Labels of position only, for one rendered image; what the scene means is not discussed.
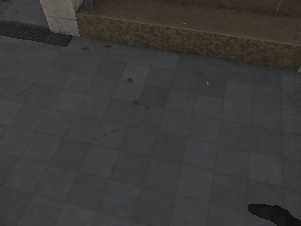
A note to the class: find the right robot hand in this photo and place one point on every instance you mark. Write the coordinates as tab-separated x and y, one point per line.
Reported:
274	213

